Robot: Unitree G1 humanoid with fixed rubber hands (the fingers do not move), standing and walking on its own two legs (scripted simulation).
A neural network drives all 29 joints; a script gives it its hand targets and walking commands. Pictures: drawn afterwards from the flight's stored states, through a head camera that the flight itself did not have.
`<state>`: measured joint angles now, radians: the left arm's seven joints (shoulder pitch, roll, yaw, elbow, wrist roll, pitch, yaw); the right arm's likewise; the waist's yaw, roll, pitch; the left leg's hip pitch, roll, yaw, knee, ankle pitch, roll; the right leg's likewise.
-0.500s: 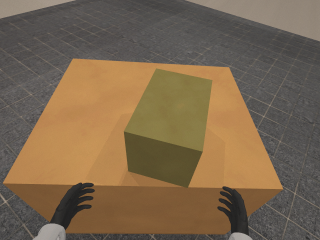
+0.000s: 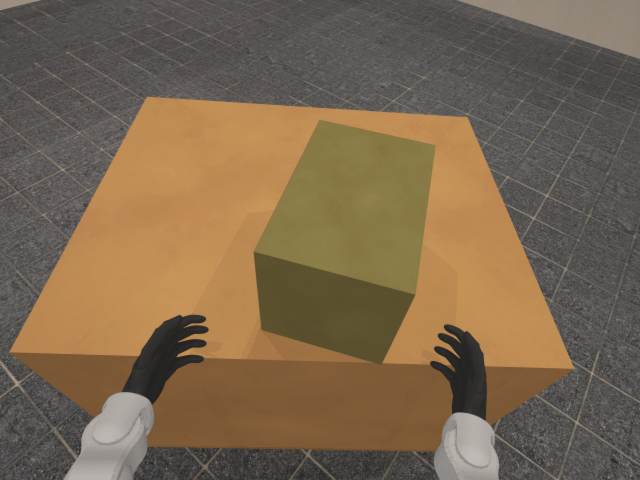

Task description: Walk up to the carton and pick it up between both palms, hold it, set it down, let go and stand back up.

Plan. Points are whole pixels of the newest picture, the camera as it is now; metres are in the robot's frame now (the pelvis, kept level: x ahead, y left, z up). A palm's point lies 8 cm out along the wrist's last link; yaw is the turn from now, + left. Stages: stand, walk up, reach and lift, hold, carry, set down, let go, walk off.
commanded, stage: reach and lift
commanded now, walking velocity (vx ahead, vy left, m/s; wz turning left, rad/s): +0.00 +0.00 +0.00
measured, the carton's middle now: (349, 236) +0.49 -0.03 -0.03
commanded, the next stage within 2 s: none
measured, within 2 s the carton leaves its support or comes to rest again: neither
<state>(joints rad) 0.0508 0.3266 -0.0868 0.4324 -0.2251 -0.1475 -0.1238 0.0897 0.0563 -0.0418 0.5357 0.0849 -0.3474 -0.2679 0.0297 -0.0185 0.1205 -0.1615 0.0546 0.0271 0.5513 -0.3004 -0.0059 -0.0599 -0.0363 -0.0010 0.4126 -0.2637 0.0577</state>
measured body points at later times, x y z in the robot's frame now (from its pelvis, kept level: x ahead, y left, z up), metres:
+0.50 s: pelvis +0.00 -0.01 +0.00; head +0.02 +0.01 +0.45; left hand +0.34 +0.21 +0.02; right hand +0.30 -0.18 +0.02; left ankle +0.00 +0.11 -0.74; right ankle -0.02 -0.17 -0.74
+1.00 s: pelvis -0.01 -0.01 +0.00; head +0.03 +0.02 +0.45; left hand +0.42 +0.19 +0.05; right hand +0.36 -0.19 +0.05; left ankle +0.00 +0.11 -0.74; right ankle -0.02 -0.17 -0.74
